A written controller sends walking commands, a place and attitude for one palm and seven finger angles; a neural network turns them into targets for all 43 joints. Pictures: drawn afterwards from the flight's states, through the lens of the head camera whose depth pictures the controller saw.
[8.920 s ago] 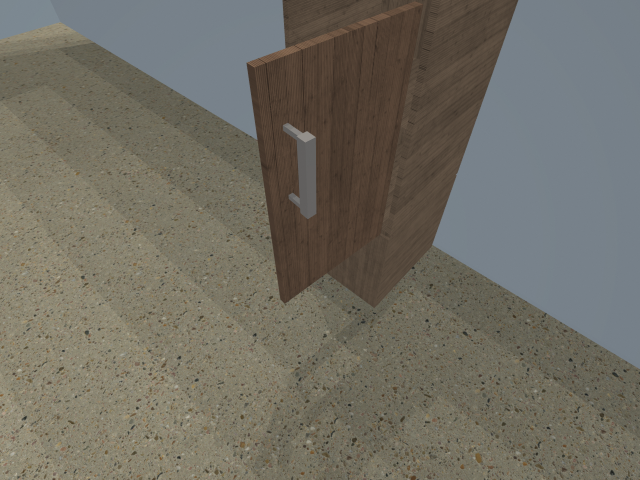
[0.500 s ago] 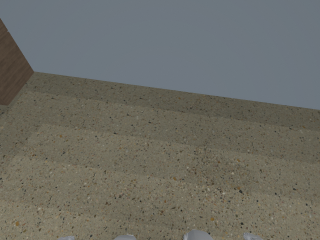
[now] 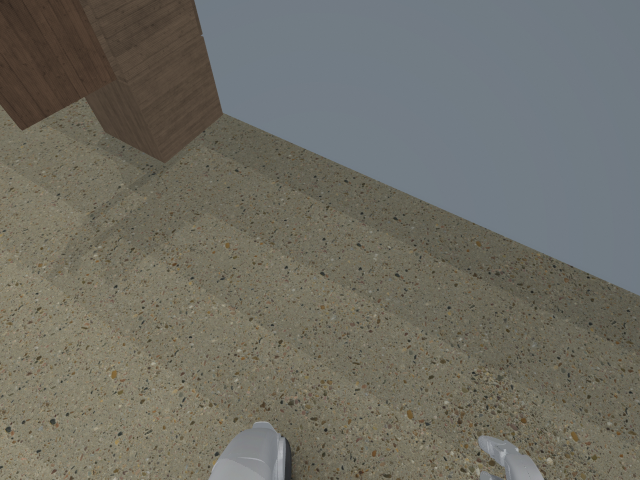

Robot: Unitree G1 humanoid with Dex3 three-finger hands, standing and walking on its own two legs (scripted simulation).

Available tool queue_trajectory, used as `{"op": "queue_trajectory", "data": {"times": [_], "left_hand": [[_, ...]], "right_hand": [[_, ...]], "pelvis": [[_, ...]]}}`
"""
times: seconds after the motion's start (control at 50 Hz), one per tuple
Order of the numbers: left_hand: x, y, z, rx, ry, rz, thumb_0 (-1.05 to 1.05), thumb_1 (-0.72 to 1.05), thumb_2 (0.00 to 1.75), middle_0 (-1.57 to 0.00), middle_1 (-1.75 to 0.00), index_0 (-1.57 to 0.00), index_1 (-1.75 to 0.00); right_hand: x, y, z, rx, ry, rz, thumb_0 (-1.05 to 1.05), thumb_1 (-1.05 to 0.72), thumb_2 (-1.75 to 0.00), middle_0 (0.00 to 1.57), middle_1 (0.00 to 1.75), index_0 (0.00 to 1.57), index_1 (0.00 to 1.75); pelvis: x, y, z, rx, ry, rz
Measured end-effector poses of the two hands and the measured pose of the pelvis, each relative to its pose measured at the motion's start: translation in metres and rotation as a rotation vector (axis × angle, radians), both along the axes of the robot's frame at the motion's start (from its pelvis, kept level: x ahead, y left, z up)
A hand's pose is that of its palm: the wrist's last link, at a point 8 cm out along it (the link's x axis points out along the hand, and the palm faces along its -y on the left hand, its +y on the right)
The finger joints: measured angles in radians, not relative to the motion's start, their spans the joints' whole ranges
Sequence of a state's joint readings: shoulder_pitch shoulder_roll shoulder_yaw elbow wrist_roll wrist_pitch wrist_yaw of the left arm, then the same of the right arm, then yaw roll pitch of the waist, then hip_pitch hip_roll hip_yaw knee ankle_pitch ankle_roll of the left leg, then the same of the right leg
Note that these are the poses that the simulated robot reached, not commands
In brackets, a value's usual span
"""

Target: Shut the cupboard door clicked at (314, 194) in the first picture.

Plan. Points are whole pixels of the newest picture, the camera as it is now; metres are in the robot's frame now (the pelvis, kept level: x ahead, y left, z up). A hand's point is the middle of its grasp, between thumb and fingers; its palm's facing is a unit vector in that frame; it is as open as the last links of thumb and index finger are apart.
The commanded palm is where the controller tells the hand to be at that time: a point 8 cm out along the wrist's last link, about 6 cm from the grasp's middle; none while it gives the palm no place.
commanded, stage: walk to a spot facing it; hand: left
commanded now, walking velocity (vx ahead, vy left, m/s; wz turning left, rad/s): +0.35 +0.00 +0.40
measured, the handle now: out of the picture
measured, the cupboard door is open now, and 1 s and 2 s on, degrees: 84 84 84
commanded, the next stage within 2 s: turn to face it in 1.54 s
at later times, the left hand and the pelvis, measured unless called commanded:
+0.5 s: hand (224, 329) +0.33 +0.20 -0.15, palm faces +0.08 -0.97 -0.22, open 7.4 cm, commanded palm none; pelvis +0.21 -0.01 -0.01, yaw +7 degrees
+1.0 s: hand (204, 343) +0.32 +0.24 -0.19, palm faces +0.36 -0.92 -0.17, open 7.3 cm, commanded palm none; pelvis +0.43 +0.08 -0.02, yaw +18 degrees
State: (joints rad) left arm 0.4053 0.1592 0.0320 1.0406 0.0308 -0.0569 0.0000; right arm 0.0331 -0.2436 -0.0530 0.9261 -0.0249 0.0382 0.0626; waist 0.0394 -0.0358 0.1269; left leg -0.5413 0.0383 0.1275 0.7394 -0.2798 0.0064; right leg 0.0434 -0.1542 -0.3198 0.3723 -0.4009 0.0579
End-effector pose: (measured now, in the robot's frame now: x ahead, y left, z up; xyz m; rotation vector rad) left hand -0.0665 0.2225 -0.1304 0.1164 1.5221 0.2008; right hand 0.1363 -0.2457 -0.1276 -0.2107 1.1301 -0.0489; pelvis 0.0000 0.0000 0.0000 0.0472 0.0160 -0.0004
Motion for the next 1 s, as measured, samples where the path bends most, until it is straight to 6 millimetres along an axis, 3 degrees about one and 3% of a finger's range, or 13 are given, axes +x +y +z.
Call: {"op": "queue_trajectory", "data": {"times": [0.08,0.12,0.16,0.26,0.44,0.52,0.58,0.62,0.68,0.78,0.88,0.94,1.0], "left_hand": [[-0.006,0.011,-0.017,-0.034,0.103,0.068,0.01,0.91,0.89,-0.20,-0.30,-0.20,-0.30],[0.013,0.021,-0.026,-0.033,0.106,0.076,0.01,0.91,0.89,-0.21,-0.30,-0.20,-0.30],[0.048,0.031,-0.029,-0.018,0.046,0.080,0.01,0.91,0.89,-0.20,-0.30,-0.20,-0.30],[0.160,0.044,-0.014,0.008,-0.190,0.057,0.01,0.91,0.90,-0.20,-0.30,-0.20,-0.29],[0.342,0.031,0.009,0.034,-0.426,-0.069,0.00,0.91,0.90,-0.20,-0.30,-0.19,-0.29],[0.392,0.019,0.008,0.055,-0.493,-0.074,0.00,0.91,0.90,-0.20,-0.30,-0.20,-0.29],[0.397,0.010,0.008,0.050,-0.473,-0.021,0.00,0.91,0.90,-0.20,-0.30,-0.20,-0.29],[0.391,0.004,0.006,0.037,-0.425,0.021,0.00,0.91,0.89,-0.20,-0.30,-0.20,-0.29],[0.379,0.014,0.006,0.069,-0.372,0.122,-0.02,0.96,0.89,-0.21,-0.30,-0.20,-0.30],[0.347,0.024,-0.006,0.051,-0.199,0.204,-0.02,0.96,0.89,-0.20,-0.30,-0.20,-0.30],[0.320,0.032,-0.027,-0.014,-0.007,0.287,-0.01,0.93,0.90,-0.20,-0.30,-0.20,-0.29],[0.329,0.044,-0.037,-0.043,0.054,0.305,0.00,0.93,0.90,-0.20,-0.30,-0.20,-0.29],[0.368,0.062,-0.034,-0.035,-0.002,0.312,0.01,0.92,0.90,-0.20,-0.30,-0.20,-0.29]], "right_hand": [[0.072,0.027,-0.005,-0.022,-0.131,0.065,0.01,-0.91,-0.90,0.19,0.30,0.20,0.30],[0.086,0.036,-0.006,-0.031,-0.153,0.063,0.00,-0.91,-0.90,0.19,0.30,0.20,0.30],[0.087,0.042,-0.004,-0.037,-0.120,0.069,0.00,-0.91,-0.90,0.19,0.30,0.20,0.30],[0.073,0.049,-0.005,-0.025,0.022,0.047,0.00,-0.91,-0.90,0.20,0.30,0.20,0.30],[0.063,0.009,-0.012,-0.029,0.214,-0.069,0.00,-0.92,-0.90,0.20,0.30,0.20,0.30],[0.076,-0.007,-0.026,-0.029,0.304,-0.081,0.00,-0.91,-0.90,0.20,0.30,0.20,0.30],[0.108,-0.010,-0.021,-0.036,0.325,-0.055,0.01,-0.91,-0.90,0.20,0.30,0.20,0.30],[0.140,-0.007,-0.016,-0.034,0.308,-0.032,0.01,-0.91,-0.90,0.19,0.30,0.20,0.30],[0.195,0.005,-0.009,-0.025,0.263,0.023,0.01,-0.91,-0.90,0.19,0.30,0.20,0.30],[0.302,0.045,-0.007,0.000,0.155,0.144,0.01,-0.91,-0.90,0.19,0.30,0.20,0.30],[0.410,0.101,-0.010,0.001,-0.009,0.244,0.01,-0.91,-0.90,0.19,0.30,0.20,0.30],[0.448,0.123,-0.011,-0.016,-0.084,0.249,0.00,-0.91,-0.90,0.19,0.30,0.20,0.30],[0.459,0.134,-0.006,-0.033,-0.057,0.251,0.00,-0.91,-0.90,0.19,0.30,0.20,0.30]], "pelvis": [[0.038,0.020,-0.021,-0.035,0.001,0.029],[0.050,0.024,-0.024,-0.028,-0.010,0.046],[0.063,0.025,-0.020,-0.023,-0.014,0.058],[0.099,0.026,-0.003,-0.033,-0.009,0.091],[0.183,0.004,0.000,-0.015,0.002,0.109],[0.223,-0.008,-0.011,-0.027,-0.012,0.143],[0.249,-0.010,-0.005,-0.039,-0.019,0.178],[0.267,-0.009,0.000,-0.043,-0.016,0.200],[0.294,-0.005,0.005,-0.045,-0.008,0.237],[0.337,0.013,0.004,-0.050,-0.011,0.278],[0.386,0.051,-0.015,-0.052,-0.029,0.291],[0.408,0.070,-0.024,-0.053,-0.038,0.300],[0.427,0.082,-0.016,-0.046,-0.034,0.307]]}}
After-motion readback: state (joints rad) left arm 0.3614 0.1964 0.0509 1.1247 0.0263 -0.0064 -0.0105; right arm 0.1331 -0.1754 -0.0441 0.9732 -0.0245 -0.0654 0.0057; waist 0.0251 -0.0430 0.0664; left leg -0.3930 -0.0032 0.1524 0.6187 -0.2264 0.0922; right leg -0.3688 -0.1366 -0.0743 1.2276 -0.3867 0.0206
